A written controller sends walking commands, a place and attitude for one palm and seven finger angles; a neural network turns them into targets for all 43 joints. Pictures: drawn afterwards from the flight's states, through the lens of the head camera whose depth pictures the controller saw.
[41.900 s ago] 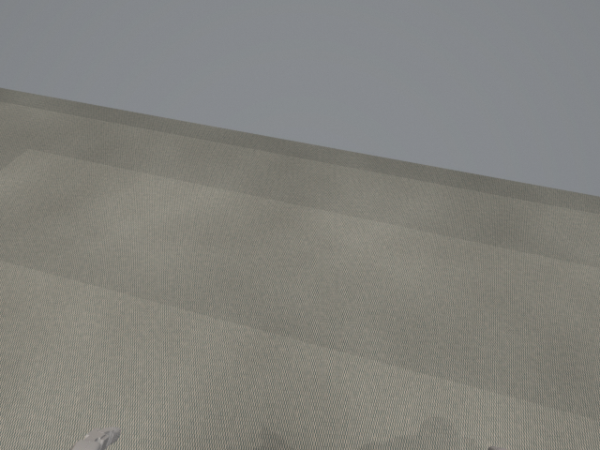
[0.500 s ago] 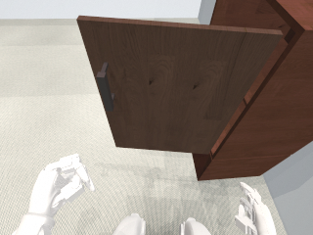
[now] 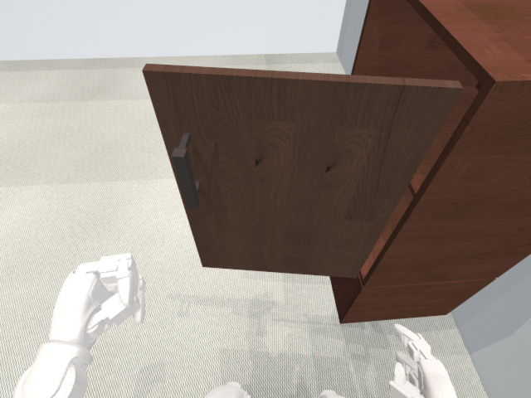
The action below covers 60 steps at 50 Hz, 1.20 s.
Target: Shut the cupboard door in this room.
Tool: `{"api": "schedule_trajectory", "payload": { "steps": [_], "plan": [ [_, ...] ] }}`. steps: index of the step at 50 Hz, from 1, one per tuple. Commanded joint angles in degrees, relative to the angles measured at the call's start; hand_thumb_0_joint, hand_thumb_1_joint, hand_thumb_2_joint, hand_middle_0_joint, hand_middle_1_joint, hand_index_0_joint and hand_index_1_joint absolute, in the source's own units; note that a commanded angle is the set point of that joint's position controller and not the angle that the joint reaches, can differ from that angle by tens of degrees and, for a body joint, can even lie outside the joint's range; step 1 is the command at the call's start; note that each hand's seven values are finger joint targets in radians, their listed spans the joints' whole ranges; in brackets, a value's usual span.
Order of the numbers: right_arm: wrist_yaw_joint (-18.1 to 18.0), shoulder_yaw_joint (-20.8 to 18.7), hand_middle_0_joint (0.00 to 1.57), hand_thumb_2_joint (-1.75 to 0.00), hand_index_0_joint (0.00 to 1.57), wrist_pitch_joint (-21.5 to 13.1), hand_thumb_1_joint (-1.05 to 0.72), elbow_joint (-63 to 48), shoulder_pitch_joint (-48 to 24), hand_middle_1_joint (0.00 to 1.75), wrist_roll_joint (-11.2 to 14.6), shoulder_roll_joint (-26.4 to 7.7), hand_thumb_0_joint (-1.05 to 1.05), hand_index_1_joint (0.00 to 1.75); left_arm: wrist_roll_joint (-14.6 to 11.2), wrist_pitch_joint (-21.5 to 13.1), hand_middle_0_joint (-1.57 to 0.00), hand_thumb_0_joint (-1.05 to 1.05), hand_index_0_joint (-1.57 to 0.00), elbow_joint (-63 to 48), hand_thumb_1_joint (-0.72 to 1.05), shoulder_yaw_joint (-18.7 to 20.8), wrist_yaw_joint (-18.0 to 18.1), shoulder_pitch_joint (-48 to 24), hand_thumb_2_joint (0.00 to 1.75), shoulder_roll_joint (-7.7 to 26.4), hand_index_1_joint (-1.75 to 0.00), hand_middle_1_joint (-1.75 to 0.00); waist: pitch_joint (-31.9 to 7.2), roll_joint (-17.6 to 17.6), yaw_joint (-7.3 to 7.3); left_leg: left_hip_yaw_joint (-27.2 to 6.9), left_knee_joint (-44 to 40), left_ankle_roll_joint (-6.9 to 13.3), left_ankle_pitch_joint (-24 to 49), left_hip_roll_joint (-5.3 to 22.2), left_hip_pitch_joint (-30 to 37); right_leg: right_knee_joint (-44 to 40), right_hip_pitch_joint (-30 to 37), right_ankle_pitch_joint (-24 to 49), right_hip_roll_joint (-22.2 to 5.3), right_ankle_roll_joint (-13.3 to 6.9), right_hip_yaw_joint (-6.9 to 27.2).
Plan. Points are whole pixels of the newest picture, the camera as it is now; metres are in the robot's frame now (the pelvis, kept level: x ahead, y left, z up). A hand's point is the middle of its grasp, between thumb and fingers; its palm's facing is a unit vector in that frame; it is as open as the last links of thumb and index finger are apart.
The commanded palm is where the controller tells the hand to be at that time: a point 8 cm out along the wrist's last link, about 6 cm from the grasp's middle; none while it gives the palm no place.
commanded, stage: raise the hand and make a fist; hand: left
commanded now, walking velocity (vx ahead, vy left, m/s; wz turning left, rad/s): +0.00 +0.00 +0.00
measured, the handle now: (189, 172) +0.45 +0.17 +0.07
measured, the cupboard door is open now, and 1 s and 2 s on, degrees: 81 81 81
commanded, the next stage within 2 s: bring the fist close to the handle in 0.26 s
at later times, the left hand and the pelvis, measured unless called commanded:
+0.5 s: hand (157, 302) +0.23 +0.16 +0.07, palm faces +0.02 -1.00 -0.06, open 3.1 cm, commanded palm +0.21 +0.21 +0.07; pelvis +0.00 -0.03 +0.00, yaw +0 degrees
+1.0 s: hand (179, 254) +0.30 +0.15 +0.06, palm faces -0.04 -1.00 -0.02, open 3.1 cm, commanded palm +0.29 +0.20 +0.07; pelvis +0.00 -0.02 +0.00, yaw -1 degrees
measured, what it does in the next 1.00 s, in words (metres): stands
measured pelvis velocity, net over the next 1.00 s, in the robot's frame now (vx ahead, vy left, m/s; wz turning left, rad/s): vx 0.00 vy -0.02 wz -0.01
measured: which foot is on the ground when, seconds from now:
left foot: down 0.00-1.00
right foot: down 0.00-1.00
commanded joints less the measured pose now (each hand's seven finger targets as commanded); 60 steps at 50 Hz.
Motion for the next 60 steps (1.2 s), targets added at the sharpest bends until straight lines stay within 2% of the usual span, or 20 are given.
{"api": "schedule_trajectory", "payload": {
  "steps": [1,5,8,11,15,18,20,23,26,30,32,36,38,40,43,47,51,54,58,60],
  "plan": [
    [-1.3,-4.1,0.2,-0.9,0.2,-3.6,-0.9,-10.5,-3.3,0.3,0.0,-7.9,0.0,0.3,-1.1,-1.8,-1.3,0.0,-1.3,-13.1,0.9,3.9,-1.3,-2.7,0.9,7.5,-1.5,-1.5,-10.9,-1.1,0.37,-4.9,-12.0,-3.4,14.4,0.6,5.4,-5.9,8.8,10.6,1.4,-1.7,1.6],
    [-1.4,-3.9,0.2,-0.9,0.2,-4.2,-0.9,-9.2,-3.2,0.3,-0.9,-6.6,0.0,0.3,-1.3,-7.9,-1.3,0.0,-1.3,-19.4,0.9,8.1,2.8,-4.9,0.9,10.7,-1.5,-1.5,-13.2,1.7,1.27,-4.2,-10.5,-3.5,18.0,0.7,6.7,-4.3,9.5,13.4,1.7,-2.1,2.3],
    [-0.8,-3.6,0.2,-0.9,0.2,-4.1,-0.9,-8.1,-3.2,0.3,-0.9,-6.4,0.0,0.3,-0.8,-10.0,-1.3,0.0,-1.3,-14.8,0.9,4.4,3.6,-2.6,0.9,6.1,-1.5,-1.5,-8.9,2.5,-0.12,-4.1,-10.1,-3.5,15.0,0.8,4.8,-4.0,5.9,10.9,1.7,-2.0,2.0],
    [-0.5,-4.2,0.2,-0.9,0.2,-3.6,-0.9,-8.1,-3.1,0.3,-0.4,-7.4,0.0,0.3,-0.2,-7.5,-1.3,0.0,-1.3,-9.2,0.9,0.8,1.3,0.4,0.9,3.6,-1.5,-1.5,-7.1,-0.4,-1.34,-3.4,-9.3,-2.8,11.4,0.5,2.3,-5.8,5.3,8.2,1.2,-1.5,3.0],
    [-1.1,-4.5,0.2,-0.9,0.2,-3.0,-0.9,-9.6,-2.8,0.3,0.2,-7.9,0.0,0.3,-0.6,-3.1,-1.3,0.0,-1.3,-8.9,0.9,1.9,-1.4,0.6,0.9,6.3,-1.5,-1.5,-8.0,-3.6,-0.98,-2.8,-8.8,-2.1,10.6,0.0,0.9,-8.8,8.8,5.9,0.4,-1.1,5.8],
    [-1.6,-4.2,0.2,-0.9,0.2,-3.1,-0.9,-10.1,-3.3,0.3,-0.2,-7.0,0.0,0.3,-1.4,-4.6,-1.3,0.0,-1.3,-15.1,0.9,5.2,-0.2,-3.0,0.9,8.6,-1.5,-1.5,-11.8,-2.6,-0.11,-2.4,-8.3,-2.1,13.5,0.0,2.4,-8.1,11.6,9.6,0.1,-0.9,6.4],
    [-2.0,-3.9,0.2,-0.9,0.2,-3.2,-0.9,-9.0,-3.5,0.3,-0.6,-6.6,0.0,0.3,-1.6,-7.2,-1.3,0.0,-1.3,-16.8,0.9,7.9,1.9,-8.0,0.9,11.1,-1.5,-1.5,-11.2,-1.9,-0.36,-2.5,-7.5,-2.2,13.9,0.3,1.7,-7.2,11.1,10.4,0.4,-1.0,6.7],
    [-1.7,-3.5,0.2,-0.9,0.2,-3.7,-0.9,-7.2,-3.8,0.3,-0.7,-6.2,0.0,0.3,-1.5,-10.0,-1.3,0.0,-1.3,-11.5,0.9,6.5,2.9,-10.5,0.9,8.1,-1.5,-1.5,-8.3,-1.8,-1.29,-2.5,-6.3,-2.4,11.1,0.3,-0.5,-6.9,7.7,6.8,0.4,-0.9,7.1],
    [-1.4,-3.7,0.2,-0.9,0.2,-3.6,-0.9,-6.5,-3.7,0.3,-0.3,-6.8,0.0,0.3,-1.1,-8.6,-1.3,0.0,-1.3,-4.6,0.9,3.6,0.6,-10.7,0.9,6.1,-1.5,-1.5,-7.2,-1.6,-1.82,-2.0,-5.9,-2.4,9.4,0.1,-1.9,-8.2,6.9,4.2,-0.2,-0.7,8.3],
    [-1.8,-3.9,0.2,-0.9,0.2,-3.0,-0.9,-6.8,-2.8,0.3,0.4,-7.9,0.0,0.3,-1.4,-3.6,-1.3,0.0,-1.3,-1.0,0.9,3.5,-2.9,-13.2,0.9,8.4,-1.5,-1.5,-9.8,-2.3,-1.63,-2.0,-6.4,-1.9,10.9,0.1,-1.2,-10.3,10.4,5.9,-0.9,-0.2,10.3],
    [-2.0,-3.9,0.2,-0.9,0.2,-2.9,-0.9,-7.0,-3.0,0.3,0.4,-7.7,0.0,0.3,-1.5,-2.8,-1.3,0.0,-1.3,-2.7,0.9,4.6,-3.0,-18.0,0.9,9.5,-1.5,-1.5,-12.6,-2.4,-1.29,-2.0,-7.0,-1.9,12.8,0.1,0.2,-10.0,12.7,9.2,-1.2,-0.1,10.0],
    [-2.3,-3.5,0.2,-0.9,0.2,-3.2,-0.9,-6.0,-3.7,0.3,-0.1,-7.0,0.0,0.3,-1.8,-5.4,-1.3,0.0,-1.3,-4.2,0.9,7.6,0.6,-25.2,0.9,10.7,-1.5,-1.5,-13.5,-1.3,-0.8,-2.3,-8.2,-2.2,15.0,0.3,2.4,-7.9,12.6,12.4,-0.2,-0.7,7.7],
    [-1.9,-3.6,0.2,-0.9,0.2,-3.2,-0.9,-5.0,-3.6,0.3,-0.3,-6.8,0.0,0.3,-1.4,-6.7,-1.3,0.0,-1.3,-0.9,0.9,7.1,2.1,-26.1,0.9,9.3,-1.5,-1.5,-11.9,-2.0,-1.18,-2.3,-8.4,-2.3,14.0,0.4,2.2,-7.4,10.6,11.8,0.0,-0.6,6.9],
    [-1.5,-3.9,0.2,-0.9,0.2,-2.9,-0.9,-4.5,-3.2,0.3,-0.4,-7.2,0.0,0.3,-0.6,-7.1,-1.3,0.0,-1.3,2.7,0.9,7.1,2.5,-24.1,0.9,9.1,-1.5,-1.5,-12.4,-3.2,-0.36,-2.2,-8.8,-2.3,14.9,0.3,1.8,-6.8,11.4,13.0,0.2,-0.8,6.6],
    [-0.8,-4.2,0.2,-0.9,0.2,-1.9,-0.9,-4.8,-2.6,0.3,-0.1,-7.6,0.0,0.3,0.7,-5.4,-1.3,0.0,-1.3,7.0,0.9,3.5,1.3,-22.7,0.9,6.4,-1.5,-1.5,-11.8,-1.7,-0.51,-1.7,-10.0,-2.4,14.9,0.1,2.7,-7.0,10.7,14.0,0.1,-0.8,5.8],
    [-0.9,-4.5,0.2,-0.9,0.2,-0.9,-0.9,-4.9,-2.1,0.3,0.2,-8.0,0.0,0.3,1.2,-4.0,-1.3,0.0,-1.3,6.4,0.9,2.1,0.6,-29.7,0.9,6.3,-1.5,-1.5,-12.8,-2.2,-1.59,-2.0,-10.6,-2.1,16.0,0.4,4.6,-7.2,10.4,15.4,0.2,-0.8,5.1],
    [-1.4,-4.5,0.2,-0.9,0.2,-1.2,-0.9,-3.7,-2.6,0.3,-0.2,-7.7,0.0,0.3,0.9,-6.8,-1.3,0.0,-1.3,4.2,0.9,4.5,3.3,-38.2,0.9,8.1,-1.5,-1.5,-15.3,-1.9,-1.69,-2.6,-10.5,-2.3,16.5,0.7,6.6,-6.2,9.9,15.3,0.6,-1.1,4.6],
    [-1.1,-4.3,0.2,-0.9,0.2,-1.3,-0.9,-2.6,-2.9,0.3,-0.5,-7.3,0.0,0.3,2.2,-9.1,-1.3,0.0,-1.3,5.9,0.9,3.1,5.0,-40.5,0.9,6.5,-1.5,-1.5,-15.9,-0.2,-1.65,-2.8,-10.5,-2.6,17.0,0.8,7.3,-5.0,8.5,15.3,0.6,-1.3,4.1],
    [-0.5,-4.4,0.2,-0.9,0.2,-0.3,-0.9,-1.5,-2.0,0.3,-0.4,-7.7,0.0,0.3,4.5,-7.3,-1.3,0.0,-1.3,13.7,0.9,-0.4,5.6,-43.0,0.9,4.1,-1.5,-1.5,-13.1,0.0,-2.6,-3.3,-11.3,-2.7,14.5,1.0,6.9,-5.5,5.2,12.6,0.7,-1.4,3.4],
    [-0.5,-4.7,0.2,-0.9,0.2,0.4,-0.9,-1.4,-1.1,0.3,-0.4,-8.2,0.0,0.3,4.9,-5.8,-1.3,0.0,-1.3,16.7,0.9,0.9,5.6,-43.1,0.9,5.5,-1.5,-1.5,-14.4,-1.7,-2.34,-3.2,-11.4,-2.6,14.8,0.9,6.8,-6.0,6.3,13.0,0.8,-1.3,3.6]
  ]
}}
